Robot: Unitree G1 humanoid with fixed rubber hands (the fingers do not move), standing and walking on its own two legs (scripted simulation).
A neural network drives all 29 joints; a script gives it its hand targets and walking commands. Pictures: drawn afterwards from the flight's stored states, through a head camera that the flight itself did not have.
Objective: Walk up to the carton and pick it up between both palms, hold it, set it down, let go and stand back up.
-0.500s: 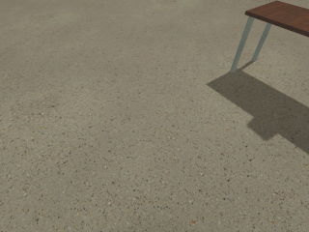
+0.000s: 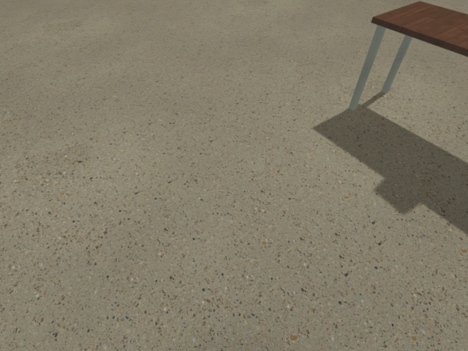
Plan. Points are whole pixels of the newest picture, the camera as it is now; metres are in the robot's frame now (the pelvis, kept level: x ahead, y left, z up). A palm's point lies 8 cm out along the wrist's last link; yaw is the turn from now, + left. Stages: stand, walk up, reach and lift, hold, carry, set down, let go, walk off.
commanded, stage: stand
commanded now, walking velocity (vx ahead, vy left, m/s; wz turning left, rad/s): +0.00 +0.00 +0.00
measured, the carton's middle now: out of the picture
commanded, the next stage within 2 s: none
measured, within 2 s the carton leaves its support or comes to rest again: neither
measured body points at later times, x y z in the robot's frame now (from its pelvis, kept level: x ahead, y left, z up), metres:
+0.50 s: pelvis +0.00 +0.00 +0.00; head +0.00 +0.00 +0.45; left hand +0.07 +0.26 -0.14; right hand +0.08 -0.25 -0.13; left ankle +0.04 +0.12 -0.74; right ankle +0.04 -0.12 -0.74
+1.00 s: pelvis +0.00 +0.00 +0.00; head +0.01 +0.00 +0.45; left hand +0.08 +0.26 -0.14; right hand +0.08 -0.25 -0.13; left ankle +0.04 +0.12 -0.74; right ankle +0.04 -0.12 -0.74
